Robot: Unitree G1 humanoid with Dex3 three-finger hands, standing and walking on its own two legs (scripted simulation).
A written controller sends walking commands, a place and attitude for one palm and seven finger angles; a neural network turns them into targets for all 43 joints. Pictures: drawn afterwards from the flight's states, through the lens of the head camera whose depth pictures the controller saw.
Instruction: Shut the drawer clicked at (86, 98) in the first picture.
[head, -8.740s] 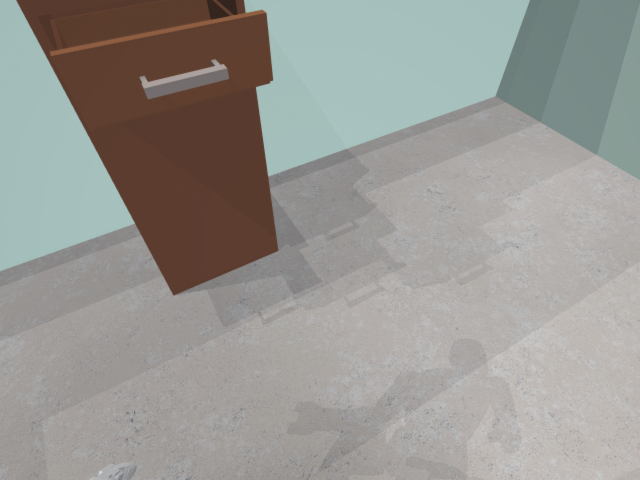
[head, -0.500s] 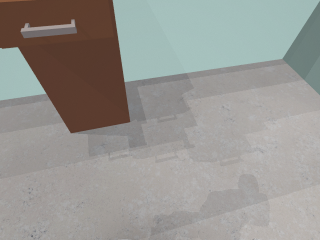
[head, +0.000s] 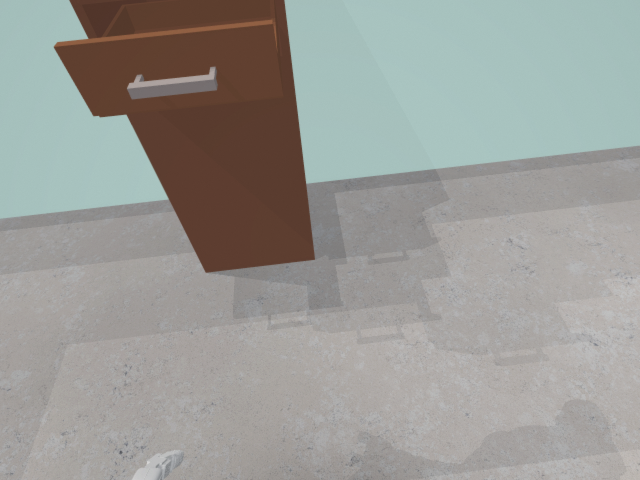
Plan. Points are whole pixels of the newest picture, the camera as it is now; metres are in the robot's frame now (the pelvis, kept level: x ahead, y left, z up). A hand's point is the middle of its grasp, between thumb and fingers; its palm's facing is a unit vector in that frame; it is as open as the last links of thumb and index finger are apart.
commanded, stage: take the last steps up to it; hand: left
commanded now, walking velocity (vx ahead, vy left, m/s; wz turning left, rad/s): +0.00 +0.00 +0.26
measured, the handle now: (174, 81) +0.75 +0.30 +0.13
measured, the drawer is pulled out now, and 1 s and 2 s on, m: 0.19 0.19 0.19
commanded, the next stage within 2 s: come to a stop and stand still in 1.34 s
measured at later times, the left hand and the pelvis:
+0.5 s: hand out of the picture -0.10 +0.18 -0.16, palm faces +0.26 -0.95 -0.18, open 7.4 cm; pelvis +0.01 +0.03 +0.02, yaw +7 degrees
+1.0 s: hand (173, 433) +0.21 +0.25 -0.16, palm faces +0.06 -0.99 -0.15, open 7.4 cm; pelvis +0.14 +0.08 +0.01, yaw +4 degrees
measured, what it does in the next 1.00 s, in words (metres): walks ahead: left foot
